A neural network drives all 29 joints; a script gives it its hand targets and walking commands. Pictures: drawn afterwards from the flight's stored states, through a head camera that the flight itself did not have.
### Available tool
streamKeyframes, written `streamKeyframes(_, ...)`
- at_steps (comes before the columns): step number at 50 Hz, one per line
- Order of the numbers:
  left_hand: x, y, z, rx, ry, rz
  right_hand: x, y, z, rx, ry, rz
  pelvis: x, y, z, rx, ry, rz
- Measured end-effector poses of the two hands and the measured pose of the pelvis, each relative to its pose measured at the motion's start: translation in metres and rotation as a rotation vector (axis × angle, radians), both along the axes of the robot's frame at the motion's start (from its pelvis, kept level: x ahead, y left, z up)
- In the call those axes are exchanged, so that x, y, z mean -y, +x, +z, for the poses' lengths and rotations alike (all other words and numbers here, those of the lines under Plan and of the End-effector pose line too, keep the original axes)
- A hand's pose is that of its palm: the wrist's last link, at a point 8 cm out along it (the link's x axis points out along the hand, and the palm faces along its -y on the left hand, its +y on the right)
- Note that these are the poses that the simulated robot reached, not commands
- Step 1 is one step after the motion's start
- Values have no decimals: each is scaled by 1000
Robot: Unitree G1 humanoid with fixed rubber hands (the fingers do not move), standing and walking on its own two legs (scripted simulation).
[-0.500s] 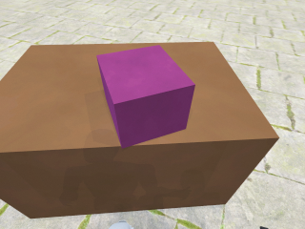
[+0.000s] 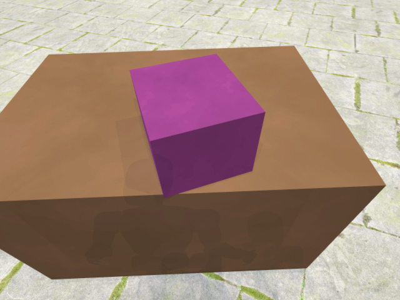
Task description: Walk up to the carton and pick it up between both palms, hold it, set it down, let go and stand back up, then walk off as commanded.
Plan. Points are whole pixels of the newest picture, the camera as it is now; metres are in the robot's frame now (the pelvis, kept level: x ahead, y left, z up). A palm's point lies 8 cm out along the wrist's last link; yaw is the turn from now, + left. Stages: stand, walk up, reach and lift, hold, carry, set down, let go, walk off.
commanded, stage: walk up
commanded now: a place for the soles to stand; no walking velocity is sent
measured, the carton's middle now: (191, 121) +0.55 +0.02 +0.04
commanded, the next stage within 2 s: none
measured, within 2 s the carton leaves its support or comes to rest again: neither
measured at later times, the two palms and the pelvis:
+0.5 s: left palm out of the picture +0.11 +0.31 -0.09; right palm out of the picture +0.14 -0.30 -0.09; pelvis +0.03 +0.00 +0.01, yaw +0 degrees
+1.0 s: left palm out of the picture +0.12 +0.31 -0.07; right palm out of the picture +0.14 -0.30 -0.08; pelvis +0.02 +0.00 +0.01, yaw +0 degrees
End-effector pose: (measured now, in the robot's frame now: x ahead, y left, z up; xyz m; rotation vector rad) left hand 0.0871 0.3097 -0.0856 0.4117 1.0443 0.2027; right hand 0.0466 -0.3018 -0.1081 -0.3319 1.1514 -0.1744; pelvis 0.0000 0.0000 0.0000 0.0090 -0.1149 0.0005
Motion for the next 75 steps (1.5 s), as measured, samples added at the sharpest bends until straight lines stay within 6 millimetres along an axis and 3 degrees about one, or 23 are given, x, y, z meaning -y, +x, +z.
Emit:
streamKeyframes(8, 9, 6, 13, -17, 39, 11, 11, 53, 3, 40, 19, 27, 13, 15, 7, -28, 22, 11)
streamKeyframes(13, 3, 9, 4, -37, 26, 14, 4, 86, 10, 91, 4, 44, 5, 21, 4, -36, 3, 11)
streamKeyframes(16, -2, 16, -5, -42, 1, 11, -3, 95, 17, 111, -16, 44, -2, 26, 3, -41, -9, 7)
streamKeyframes(20, -3, 24, -4, -35, -18, 6, -5, 94, 25, 116, -29, 38, -6, 30, 7, -39, -16, 4)
streamKeyframes(28, 4, 26, 4, -29, 1, 1, 2, 92, 18, 110, -2, 19, 3, 30, 8, -42, -10, -1)
streamKeyframes(43, 1, 32, 10, 24, -4, -7, -2, 94, 22, 153, 2, 13, -1, 27, 8, -39, -15, -2)
streamKeyframes(56, -9, 30, 10, 37, -9, -1, -12, 84, 21, 142, -5, 31, -10, 26, 8, -38, -18, 5)
streamKeyframes(63, 1, 32, 12, 22, 3, -7, -1, 72, 12, 91, 7, 22, 1, 30, 8, -39, -7, 2)
streamKeyframes(69, 1, 31, 13, 7, 17, 4, 0, 81, 10, 70, 12, 20, 2, 36, 9, -50, -4, 7)
streamKeyframes(75, -11, 31, 5, -10, 6, 7, -12, 95, 16, 97, -4, 35, -11, 39, 8, -51, -20, 7)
